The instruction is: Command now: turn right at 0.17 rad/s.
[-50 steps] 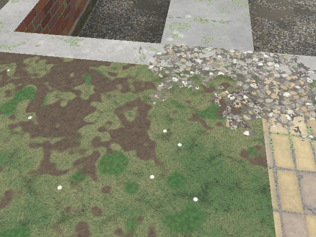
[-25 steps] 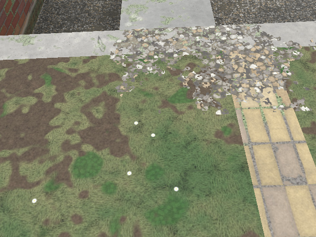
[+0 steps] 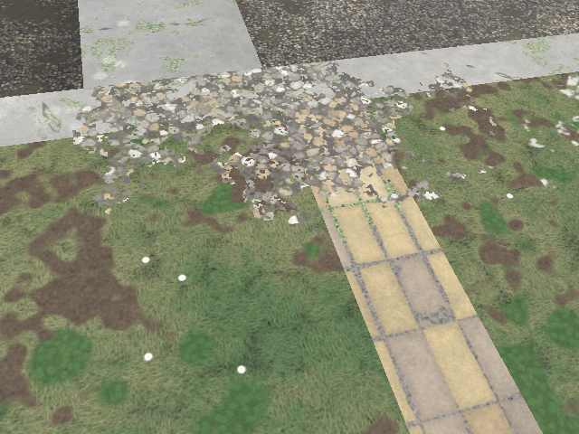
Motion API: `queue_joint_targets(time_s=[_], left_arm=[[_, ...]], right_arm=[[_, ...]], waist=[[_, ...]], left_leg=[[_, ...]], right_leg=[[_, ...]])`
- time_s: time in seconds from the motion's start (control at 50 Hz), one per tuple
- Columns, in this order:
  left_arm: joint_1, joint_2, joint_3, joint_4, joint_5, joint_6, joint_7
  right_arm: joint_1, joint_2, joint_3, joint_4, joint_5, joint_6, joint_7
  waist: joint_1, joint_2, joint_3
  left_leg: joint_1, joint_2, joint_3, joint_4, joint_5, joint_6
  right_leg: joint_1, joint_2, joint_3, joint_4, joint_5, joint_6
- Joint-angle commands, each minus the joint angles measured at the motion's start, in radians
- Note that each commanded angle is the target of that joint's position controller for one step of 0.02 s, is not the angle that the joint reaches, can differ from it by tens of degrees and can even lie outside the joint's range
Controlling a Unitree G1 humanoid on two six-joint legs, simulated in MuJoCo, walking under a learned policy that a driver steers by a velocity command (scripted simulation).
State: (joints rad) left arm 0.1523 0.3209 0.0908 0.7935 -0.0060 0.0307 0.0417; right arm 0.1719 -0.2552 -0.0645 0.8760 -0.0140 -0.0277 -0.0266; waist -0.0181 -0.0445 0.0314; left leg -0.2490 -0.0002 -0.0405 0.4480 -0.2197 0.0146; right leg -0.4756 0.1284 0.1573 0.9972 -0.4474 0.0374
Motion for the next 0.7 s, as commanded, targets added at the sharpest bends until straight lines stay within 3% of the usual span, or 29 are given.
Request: queue_joint_targets(time_s=[0.02, 0.08, 0.12, 0.16, 0.18, 0.2, 0.22, 0.24, 0.26, 0.3, 0.52, 0.7], left_arm=[[0.053, 0.04, 0.011, -0.022, -0.002, 0.0, -0.001], [-0.023, -0.006, -0.016, -0.038, -0.001, -0.011, -0.009], [-0.002, 0.023, -0.009, -0.022, -0.011, -0.015, -0.012], [0.042, 0.049, -0.003, 0.006, -0.002, -0.014, -0.013], [0.061, 0.091, 0.003, 0.006, 0.006, -0.011, -0.007], [0.063, 0.157, 0.017, 0.016, 0.009, -0.006, -0.003], [0.053, 0.091, 0.003, 0.029, 0.007, -0.007, -0.015], [0.036, 0.044, -0.01, 0.029, 0.013, -0.013, -0.024], [0.028, 0.038, -0.014, 0.037, 0.02, -0.018, -0.026], [0.024, 0.044, -0.017, 0.05, 0.018, -0.034, -0.027], [0.046, 0.032, -0.037, 0.122, 0.011, -0.051, -0.021], [0.061, 0.018, -0.046, 0.17, 0.009, -0.048, -0.019]], right_arm=[[-0.098, -0.1, -0.005, -0.068, 0.008, -0.011, -0.003], [-0.039, -0.142, -0.009, -0.041, 0.005, 0.002, -0.007], [-0.017, -0.169, -0.012, -0.032, 0.012, 0.008, -0.005], [0.013, -0.152, -0.003, -0.017, 0.025, 0.001, 0.002], [0.029, -0.137, 0.005, -0.016, 0.014, -0.013, 0.01], [0.061, -0.121, 0.007, -0.022, -0.003, -0.029, 0.023], [0.027, -0.097, 0.014, -0.016, -0.005, -0.032, 0.023], [-0.017, -0.109, 0.011, -0.014, -0.002, -0.027, 0.02], [-0.031, -0.105, 0.011, -0.01, 0.002, -0.02, 0.015], [-0.02, -0.11, 0.008, 0.001, 0.005, -0.002, 0.003], [0.007, -0.109, 0.005, 0.08, 0.008, 0.013, -0.008], [0.032, -0.108, 0.009, 0.127, 0.011, 0.015, -0.015]], waist=[[0.047, 0.191, -0.051], [-0.01, 0.231, -0.061], [-0.005, 0.229, -0.062], [0.019, 0.194, -0.055], [0.012, 0.136, -0.09], [-0.039, -0.006, -0.114], [-0.017, -0.053, -0.13], [0.0, -0.032, -0.089], [0.002, -0.028, -0.067], [-0.003, -0.038, -0.023], [0.003, 0.026, -0.005], [0.007, 0.038, -0.009]], left_leg=[[0.054, 0.19, -0.169, -0.151, 0.209, 0.175], [0.077, 0.174, -0.147, -0.127, 0.213, 0.172], [0.084, 0.185, -0.17, -0.096, 0.237, 0.175], [0.04, 0.166, -0.161, -0.07, 0.271, 0.126], [-0.015, 0.149, -0.14, -0.044, 0.246, 0.076], [-0.049, 0.071, -0.054, -0.013, 0.17, 0.03], [0.027, 0.033, 0.002, -0.009, 0.067, -0.016], [0.041, 0.026, 0.009, 0.005, 0.052, -0.036], [0.047, 0.027, 0.011, 0.013, 0.063, -0.037], [0.048, 0.031, 0.005, 0.016, 0.096, -0.031], [0.073, 0.033, 0.005, 0.007, 0.116, -0.043], [0.073, 0.033, 0.007, 0.004, 0.125, -0.042]], right_leg=[[0.011, -0.069, -0.028, -0.006, 0.043, 0.042], [0.133, -0.117, -0.121, -0.286, 0.021, 0.052], [0.211, -0.107, -0.148, -0.459, 0.102, 0.038], [0.346, -0.117, -0.129, -0.675, 0.316, -0.004], [0.448, -0.189, -0.052, -0.65, 0.464, -0.033], [0.468, -0.243, -0.006, -0.561, 0.592, -0.086], [0.374, -0.236, -0.009, -0.573, 0.442, -0.122], [0.323, -0.218, -0.01, -0.598, 0.346, -0.114], [0.292, -0.206, -0.017, -0.609, 0.304, -0.098], [0.252, -0.193, -0.026, -0.613, 0.304, -0.078], [0.24, -0.172, -0.042, -0.608, 0.294, -0.078], [0.25, -0.153, -0.069, -0.6, 0.307, -0.073]])
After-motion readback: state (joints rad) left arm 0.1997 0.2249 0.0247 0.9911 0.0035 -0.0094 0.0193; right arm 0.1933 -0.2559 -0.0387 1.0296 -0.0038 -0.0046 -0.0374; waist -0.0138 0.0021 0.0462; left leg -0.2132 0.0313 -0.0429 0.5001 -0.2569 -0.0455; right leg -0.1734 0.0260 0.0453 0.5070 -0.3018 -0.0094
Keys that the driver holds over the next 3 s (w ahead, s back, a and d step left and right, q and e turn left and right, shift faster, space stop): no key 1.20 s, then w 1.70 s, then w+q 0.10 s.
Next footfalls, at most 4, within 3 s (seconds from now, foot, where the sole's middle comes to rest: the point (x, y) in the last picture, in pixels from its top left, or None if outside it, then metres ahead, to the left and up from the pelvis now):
0.18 right None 0.02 -0.15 -0.78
1.88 right None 0.43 -0.13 -0.78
2.42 left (234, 326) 0.74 0.11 -0.78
3.00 right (321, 230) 1.06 -0.13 -0.78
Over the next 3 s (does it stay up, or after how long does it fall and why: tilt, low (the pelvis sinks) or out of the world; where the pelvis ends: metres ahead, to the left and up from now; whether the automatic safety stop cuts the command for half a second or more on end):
stays up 0.89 -0.02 -0.02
